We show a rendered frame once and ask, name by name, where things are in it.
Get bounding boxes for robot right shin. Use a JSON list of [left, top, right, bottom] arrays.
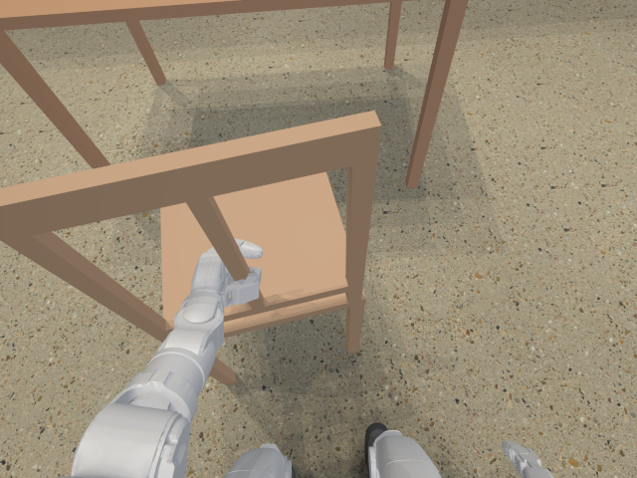
[[374, 430, 402, 442]]

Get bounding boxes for left robot forearm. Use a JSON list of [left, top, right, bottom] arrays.
[[71, 291, 224, 476]]

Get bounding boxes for left robot upper arm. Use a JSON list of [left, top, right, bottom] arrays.
[[57, 402, 190, 478]]

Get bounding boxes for table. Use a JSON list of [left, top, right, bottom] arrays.
[[0, 0, 469, 189]]

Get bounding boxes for robot right thigh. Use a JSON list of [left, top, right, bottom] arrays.
[[368, 435, 442, 478]]

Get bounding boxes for left robot hand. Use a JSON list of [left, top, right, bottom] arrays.
[[190, 238, 263, 308]]

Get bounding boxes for chair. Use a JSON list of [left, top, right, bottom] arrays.
[[0, 111, 381, 385]]

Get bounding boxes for right robot hand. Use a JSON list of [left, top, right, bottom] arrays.
[[502, 440, 553, 478]]

